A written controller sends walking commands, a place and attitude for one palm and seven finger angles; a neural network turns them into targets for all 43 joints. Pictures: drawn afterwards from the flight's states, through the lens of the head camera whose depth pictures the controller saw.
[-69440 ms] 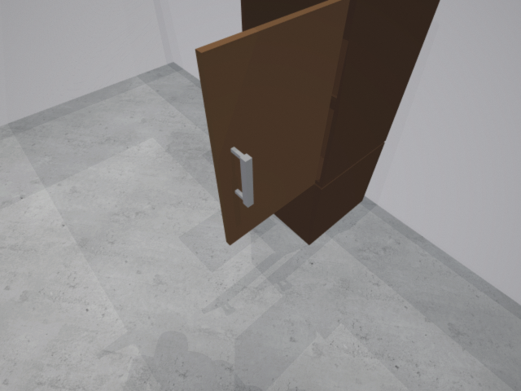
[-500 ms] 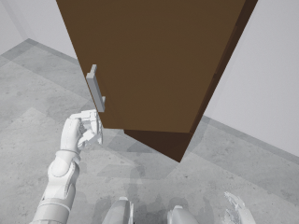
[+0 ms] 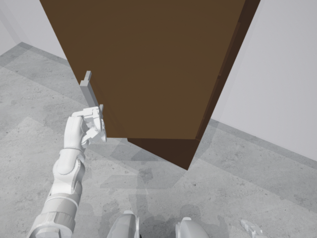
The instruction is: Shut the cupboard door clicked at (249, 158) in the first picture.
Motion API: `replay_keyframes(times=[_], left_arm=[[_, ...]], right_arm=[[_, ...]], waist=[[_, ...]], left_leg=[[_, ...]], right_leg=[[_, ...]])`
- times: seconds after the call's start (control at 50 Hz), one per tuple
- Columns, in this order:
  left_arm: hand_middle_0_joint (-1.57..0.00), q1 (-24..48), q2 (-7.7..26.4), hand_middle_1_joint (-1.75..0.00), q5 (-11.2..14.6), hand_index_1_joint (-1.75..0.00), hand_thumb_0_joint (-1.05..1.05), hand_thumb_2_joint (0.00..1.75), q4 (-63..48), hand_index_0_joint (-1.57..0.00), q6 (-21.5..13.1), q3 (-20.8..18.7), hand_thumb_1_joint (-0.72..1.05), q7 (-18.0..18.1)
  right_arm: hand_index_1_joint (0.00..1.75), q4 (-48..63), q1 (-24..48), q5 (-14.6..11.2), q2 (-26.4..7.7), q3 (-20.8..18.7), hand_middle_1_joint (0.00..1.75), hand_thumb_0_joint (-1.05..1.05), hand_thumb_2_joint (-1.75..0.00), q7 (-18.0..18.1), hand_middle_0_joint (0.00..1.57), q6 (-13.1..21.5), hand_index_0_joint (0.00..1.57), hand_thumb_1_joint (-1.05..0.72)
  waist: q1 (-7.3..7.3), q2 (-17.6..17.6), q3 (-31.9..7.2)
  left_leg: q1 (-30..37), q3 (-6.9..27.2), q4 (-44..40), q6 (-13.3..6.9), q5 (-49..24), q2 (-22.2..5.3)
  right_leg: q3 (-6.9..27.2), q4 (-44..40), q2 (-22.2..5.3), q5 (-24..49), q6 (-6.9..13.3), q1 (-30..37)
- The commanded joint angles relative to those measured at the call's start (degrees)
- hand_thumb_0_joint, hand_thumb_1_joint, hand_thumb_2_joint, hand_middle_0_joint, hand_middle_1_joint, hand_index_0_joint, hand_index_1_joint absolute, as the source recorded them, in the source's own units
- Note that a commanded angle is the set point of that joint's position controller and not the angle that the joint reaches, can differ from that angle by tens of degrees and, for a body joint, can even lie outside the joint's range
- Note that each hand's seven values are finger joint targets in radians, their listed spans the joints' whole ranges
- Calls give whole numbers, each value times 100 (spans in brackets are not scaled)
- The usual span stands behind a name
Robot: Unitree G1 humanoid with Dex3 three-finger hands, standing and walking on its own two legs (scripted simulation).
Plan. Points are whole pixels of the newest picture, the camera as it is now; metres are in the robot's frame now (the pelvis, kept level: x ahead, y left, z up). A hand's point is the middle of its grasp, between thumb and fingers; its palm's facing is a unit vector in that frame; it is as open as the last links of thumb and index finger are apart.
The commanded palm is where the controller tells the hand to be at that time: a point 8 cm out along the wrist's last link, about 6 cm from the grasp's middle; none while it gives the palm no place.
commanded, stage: bring the fist close to the handle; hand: left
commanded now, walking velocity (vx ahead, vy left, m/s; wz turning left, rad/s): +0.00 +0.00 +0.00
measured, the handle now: (94, 97) +0.48 +0.19 +0.04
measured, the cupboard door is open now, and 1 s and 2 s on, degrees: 26 18 4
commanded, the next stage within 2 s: push the door shut along its arc in 0.12 s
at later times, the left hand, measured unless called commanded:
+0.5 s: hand (103, 119) +0.40 +0.15 +0.05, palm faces -0.07 -1.00 -0.04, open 3.1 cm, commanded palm +0.39 +0.20 +0.04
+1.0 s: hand (110, 102) +0.46 +0.14 +0.05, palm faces -0.20 -0.98 -0.03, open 3.1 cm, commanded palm +0.46 +0.18 +0.04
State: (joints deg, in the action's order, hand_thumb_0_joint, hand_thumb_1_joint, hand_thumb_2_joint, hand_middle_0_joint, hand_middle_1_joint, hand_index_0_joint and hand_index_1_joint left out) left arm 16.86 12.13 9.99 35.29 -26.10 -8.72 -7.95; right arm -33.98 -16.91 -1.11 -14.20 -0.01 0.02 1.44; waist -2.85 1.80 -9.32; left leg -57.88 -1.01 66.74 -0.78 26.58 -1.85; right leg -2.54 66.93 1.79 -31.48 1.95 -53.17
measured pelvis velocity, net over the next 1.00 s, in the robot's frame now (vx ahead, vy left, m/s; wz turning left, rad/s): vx -0.02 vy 0.01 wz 0.00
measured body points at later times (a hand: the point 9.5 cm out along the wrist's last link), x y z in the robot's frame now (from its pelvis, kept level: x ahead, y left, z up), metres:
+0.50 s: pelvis -0.01 +0.00 -0.01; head +0.08 +0.00 +0.43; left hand +0.40 +0.21 +0.05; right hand +0.11 -0.26 -0.12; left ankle +0.05 +0.11 -0.64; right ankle +0.01 -0.10 -0.64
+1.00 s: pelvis -0.02 +0.01 -0.02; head +0.10 +0.02 +0.41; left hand +0.47 +0.20 +0.05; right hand +0.03 -0.26 -0.14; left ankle +0.05 +0.11 -0.64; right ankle +0.01 -0.10 -0.64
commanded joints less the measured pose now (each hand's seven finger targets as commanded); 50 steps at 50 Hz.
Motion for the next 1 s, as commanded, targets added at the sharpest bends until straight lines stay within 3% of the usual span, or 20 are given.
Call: replay_keyframes(times=[0.0,0.08,0.16,0.2,0.32,0.34,0.38,0.44,0.46,0.48,0.52,0.54,0.58,0.7,0.76,0.8,0.84,0.88,0.9,0.98], left_arm=[[-130,1814,733,-150,92,-150,0,90,-1291,-130,-575,-123,90,12],[-130,2030,767,-150,58,-150,0,90,-1006,-130,-565,-83,90,-20],[-130,1995,873,-150,55,-150,0,90,-1007,-130,-543,-207,90,-13],[-130,1907,811,-150,92,-150,0,90,-1025,-130,-518,-186,90,-17],[-130,2711,1120,-150,4,-150,0,90,-488,-130,-508,-301,90,-153],[-130,2910,1298,-150,31,-150,0,90,-433,-130,-524,-421,90,-196],[-130,3376,1226,-150,30,-150,0,90,-238,-130,-542,-293,90,-332],[-130,3444,1336,-150,85,-150,0,90,62,-130,-503,-396,90,-532],[-130,3438,1315,-150,97,-150,0,90,236,-130,-463,-387,90,-605],[-130,3676,1286,-150,104,-150,0,90,289,-130,-441,-312,90,-667],[-130,3787,1280,-150,99,-150,0,90,504,-130,-380,-312,90,-755],[-130,3788,1356,-150,101,-150,0,90,479,-130,-376,-371,90,-785],[-130,4010,1154,-150,108,-150,0,90,485,-130,-377,-188,90,-846],[-130,4809,1430,-150,20,-150,0,90,977,-130,-384,-280,90,-917],[-130,5205,1295,-150,-7,-150,0,90,1167,-130,-403,-116,90,-998],[-130,5274,1628,-150,-12,-150,0,90,1243,-130,-389,-352,90,-1046],[-130,5554,1496,-150,-5,-150,0,90,1296,-130,-384,-207,90,-1109],[-130,5755,1550,-150,-61,-150,0,90,1528,-130,-337,-198,90,-1119],[-130,5817,1665,-150,-84,-150,0,90,1580,-130,-328,-284,90,-1107],[-130,6218,1804,-150,-177,-150,0,90,1742,-130,-286,-331,90,-1106]], right_arm=[[30,613,31,4,-784,-316,30,0,-90,93,20,251,20,-90],[30,529,34,-5,-798,-296,30,0,-90,117,20,251,20,-90],[30,550,41,-6,-807,-303,30,0,-90,123,20,258,20,-90],[30,587,54,-7,-788,-295,30,0,-90,104,20,252,20,-90],[30,487,17,-20,-815,-263,30,0,-90,154,20,218,20,-90],[30,471,-25,-18,-841,-253,30,0,-90,178,20,222,20,-90],[30,407,-15,-27,-821,-231,30,0,-90,194,20,235,20,-90],[30,378,-158,-33,-879,-257,30,0,-90,184,20,252,20,-90],[30,367,-157,-44,-877,-249,30,0,-90,177,20,239,20,-90],[30,333,-189,-53,-883,-256,30,0,-90,169,20,231,20,-90],[30,325,-273,-58,-905,-266,30,0,-90,146,20,211,20,-90],[30,349,-310,-55,-932,-282,30,0,-90,136,20,213,20,-90],[30,310,-354,-67,-928,-303,30,0,-90,108,20,198,20,-90],[30,160,-517,-71,-998,-306,30,0,-90,122,20,162,20,-90],[30,84,-599,-61,-1018,-309,30,0,-90,113,20,185,20,-90],[30,64,-655,-56,-1072,-316,30,0,-90,122,20,179,20,-90],[30,54,-719,-49,-1054,-302,30,0,-90,109,20,198,20,-90],[30,-18,-753,-46,-1096,-299,30,0,-90,96,20,189,20,-90],[30,-14,-774,-36,-1111,-291,30,0,-90,90,20,187,20,-90],[30,-52,-882,-4,-1135,-278,30,0,-90,71,20,211,20,-90]], waist=[[-19,-73,-1983],[-109,-158,-1755],[24,47,-2047],[41,-98,-2090],[-159,-260,-1741],[-164,-209,-1796],[-238,-55,-1876],[-201,97,-2211],[-190,76,-2187],[-280,89,-2170],[-272,80,-2174],[-231,250,-2285],[-326,205,-2351],[-526,7,-2167],[-618,225,-2307],[-594,192,-2454],[-664,440,-2437],[-766,341,-2302],[-726,431,-2307],[-825,614,-2492]], left_leg=[[1588,214,-715,-98,-1053,140],[1451,242,-727,-109,-807,134],[1619,256,-730,-87,-975,146],[1597,251,-737,-90,-1045,150],[1206,238,-636,-125,-653,151],[1161,247,-593,-141,-646,156],[1186,269,-551,-129,-629,147],[1431,328,-483,-120,-961,135],[1420,341,-475,-104,-1039,127],[1413,341,-453,-113,-999,116],[1444,389,-464,-107,-1035,114],[1536,401,-439,-108,-1155,120],[1729,453,-453,-98,-1216,93],[1383,475,-358,-151,-842,100],[1615,560,-360,-142,-844,93],[1569,560,-309,-145,-875,72],[1694,616,-308,-143,-941,77],[1674,671,-310,-133,-788,36],[1603,683,-309,-127,-735,40],[1703,736,-218,-124,-836,22]], right_leg=[[291,-1037,-43,1672,-83,691],[298,-1095,-46,1395,-94,531],[297,-1027,-47,1549,-57,637],[283,-1021,-45,1646,-71,732],[408,-1114,-57,1253,-103,569],[445,-1098,-46,1220,-91,589],[454,-1054,-63,1208,-89,495],[365,-899,-14,1524,-41,438],[355,-879,-23,1620,-40,415],[349,-885,-30,1584,-57,323],[302,-854,-13,1570,-36,259],[289,-798,-4,1635,-11,212],[230,-791,-5,1621,-19,45],[276,-840,5,1216,-30,-159],[205,-797,20,1094,1,-433],[238,-773,28,1104,7,-392],[180,-718,47,1087,34,-596],[147,-719,53,951,22,-827],[147,-694,51,881,33,-842],[123,-600,68,905,42,-1041]])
